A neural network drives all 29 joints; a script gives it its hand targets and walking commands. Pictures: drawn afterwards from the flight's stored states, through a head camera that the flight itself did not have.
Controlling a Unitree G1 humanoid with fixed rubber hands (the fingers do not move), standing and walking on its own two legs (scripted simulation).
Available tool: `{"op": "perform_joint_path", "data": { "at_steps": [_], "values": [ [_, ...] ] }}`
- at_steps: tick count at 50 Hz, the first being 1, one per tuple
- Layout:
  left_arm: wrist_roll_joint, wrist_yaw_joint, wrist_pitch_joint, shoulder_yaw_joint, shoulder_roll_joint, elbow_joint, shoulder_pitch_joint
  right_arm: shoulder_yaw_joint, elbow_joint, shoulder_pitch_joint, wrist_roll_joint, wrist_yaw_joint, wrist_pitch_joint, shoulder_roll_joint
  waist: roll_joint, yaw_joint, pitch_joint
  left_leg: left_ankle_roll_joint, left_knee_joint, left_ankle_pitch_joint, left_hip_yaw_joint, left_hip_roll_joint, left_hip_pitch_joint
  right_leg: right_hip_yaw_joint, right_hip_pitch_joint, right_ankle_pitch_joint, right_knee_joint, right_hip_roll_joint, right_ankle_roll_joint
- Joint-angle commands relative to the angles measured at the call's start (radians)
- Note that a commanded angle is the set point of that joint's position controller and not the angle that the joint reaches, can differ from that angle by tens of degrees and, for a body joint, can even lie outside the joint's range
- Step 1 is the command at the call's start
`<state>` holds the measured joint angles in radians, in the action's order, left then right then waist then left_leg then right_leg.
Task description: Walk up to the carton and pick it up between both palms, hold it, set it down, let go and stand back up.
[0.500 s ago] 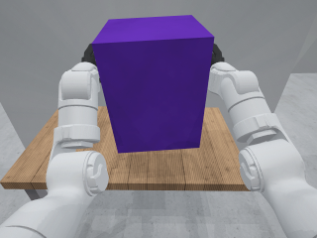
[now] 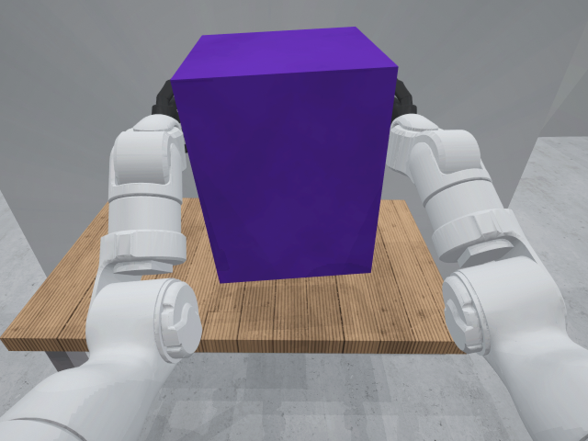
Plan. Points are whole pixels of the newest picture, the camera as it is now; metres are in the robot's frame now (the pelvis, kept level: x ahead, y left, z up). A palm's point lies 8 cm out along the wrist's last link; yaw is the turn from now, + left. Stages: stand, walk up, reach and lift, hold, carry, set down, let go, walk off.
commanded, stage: hold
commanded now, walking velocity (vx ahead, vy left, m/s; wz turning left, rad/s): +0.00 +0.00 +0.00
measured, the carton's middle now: (287, 155) +0.36 +0.00 +0.28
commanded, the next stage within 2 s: none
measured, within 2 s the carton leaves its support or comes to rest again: neither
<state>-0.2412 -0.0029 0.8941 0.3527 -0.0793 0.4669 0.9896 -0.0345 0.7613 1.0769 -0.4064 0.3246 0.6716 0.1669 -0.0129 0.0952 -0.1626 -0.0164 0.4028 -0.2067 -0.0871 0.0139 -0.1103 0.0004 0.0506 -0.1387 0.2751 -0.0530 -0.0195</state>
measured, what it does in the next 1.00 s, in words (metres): stands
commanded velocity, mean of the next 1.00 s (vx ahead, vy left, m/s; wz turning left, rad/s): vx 0.00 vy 0.00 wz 0.00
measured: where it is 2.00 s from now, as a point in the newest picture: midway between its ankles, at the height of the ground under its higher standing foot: outside the picture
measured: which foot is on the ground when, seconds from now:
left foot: down 0.00-1.00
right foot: down 0.00-1.00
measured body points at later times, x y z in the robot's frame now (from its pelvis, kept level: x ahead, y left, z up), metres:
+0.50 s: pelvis +0.00 +0.00 +0.00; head -0.10 +0.01 +0.44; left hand +0.38 +0.14 +0.31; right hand +0.38 -0.15 +0.30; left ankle +0.01 +0.13 -0.75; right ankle +0.01 -0.11 -0.75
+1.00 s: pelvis +0.00 +0.00 +0.00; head -0.10 +0.01 +0.44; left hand +0.38 +0.14 +0.31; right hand +0.37 -0.15 +0.30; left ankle +0.01 +0.13 -0.75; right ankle +0.01 -0.11 -0.75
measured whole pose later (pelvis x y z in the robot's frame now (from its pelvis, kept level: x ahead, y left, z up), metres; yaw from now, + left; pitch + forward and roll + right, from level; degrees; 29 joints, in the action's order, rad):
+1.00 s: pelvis +0.00 +0.00 +0.00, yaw +0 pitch -5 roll -2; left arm -0.24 0.00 0.89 0.35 -0.08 0.47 0.99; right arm -0.04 0.76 1.08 -0.41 0.32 0.68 0.17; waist -0.01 0.09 -0.17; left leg -0.02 0.40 -0.21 -0.09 0.01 -0.11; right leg 0.01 0.05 -0.14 0.27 -0.06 -0.02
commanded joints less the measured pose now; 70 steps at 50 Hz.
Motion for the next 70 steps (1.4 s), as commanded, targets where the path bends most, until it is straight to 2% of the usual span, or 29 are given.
{"op": "perform_joint_path", "data": {
  "at_steps": [1, 13, 24, 34, 41, 63, 68, 70],
  "values": [
    [0.178, -0.136, -0.092, -0.338, 0.603, -0.124, 0.764, -0.177, -0.347, 0.867, -0.166, -0.150, -0.042, -0.655, -0.036, 0.000, -0.326, -0.036, -0.055, 0.208, 0.039, -0.052, 0.015, 0.011, -0.131, 0.177, -0.007, -0.029, 0.052],
    [0.178, -0.137, -0.094, -0.333, 0.602, -0.113, 0.771, -0.167, -0.334, 0.864, -0.161, -0.148, -0.042, -0.653, -0.036, 0.006, -0.314, -0.034, -0.059, 0.186, 0.038, -0.052, 0.010, 0.013, -0.124, 0.164, -0.012, -0.025, 0.053],
    [0.188, -0.136, -0.095, -0.351, 0.610, -0.141, 0.768, -0.177, -0.361, 0.858, -0.174, -0.143, -0.041, -0.654, -0.045, 0.014, -0.333, -0.042, -0.046, 0.229, 0.034, -0.052, 0.030, 0.011, -0.129, 0.199, -0.007, -0.028, 0.055],
    [0.182, -0.135, -0.093, -0.341, 0.605, -0.135, 0.764, -0.185, -0.371, 0.872, -0.170, -0.145, -0.040, -0.665, -0.023, 0.001, -0.326, -0.031, -0.053, 0.204, 0.037, -0.053, 0.018, 0.012, -0.128, 0.179, -0.011, -0.028, 0.057],
    [0.184, -0.134, -0.093, -0.349, 0.614, -0.141, 0.770, -0.177, -0.356, 0.860, -0.170, -0.146, -0.039, -0.655, -0.043, 0.010, -0.331, -0.039, -0.054, 0.207, 0.035, -0.050, 0.021, 0.013, -0.129, 0.177, -0.007, -0.030, 0.051],
    [0.189, -0.132, -0.095, -0.351, 0.615, -0.139, 0.769, -0.178, -0.361, 0.864, -0.173, -0.146, -0.040, -0.657, -0.040, 0.010, -0.340, -0.038, -0.050, 0.212, 0.034, -0.051, 0.025, 0.015, -0.126, 0.187, -0.008, -0.027, 0.053],
    [0.186, -0.131, -0.096, -0.340, 0.610, -0.125, 0.771, -0.179, -0.364, 0.877, -0.169, -0.147, -0.040, -0.665, -0.026, 0.002, -0.333, -0.030, -0.053, 0.195, 0.035, -0.052, 0.020, 0.015, -0.116, 0.172, -0.012, -0.026, 0.056],
    [0.192, -0.131, -0.097, -0.349, 0.618, -0.132, 0.773, -0.177, -0.367, 0.874, -0.170, -0.147, -0.041, -0.663, -0.035, 0.009, -0.344, -0.033, -0.051, 0.200, 0.034, -0.051, 0.019, 0.016, -0.123, 0.181, -0.008, -0.027, 0.054]
  ]
}}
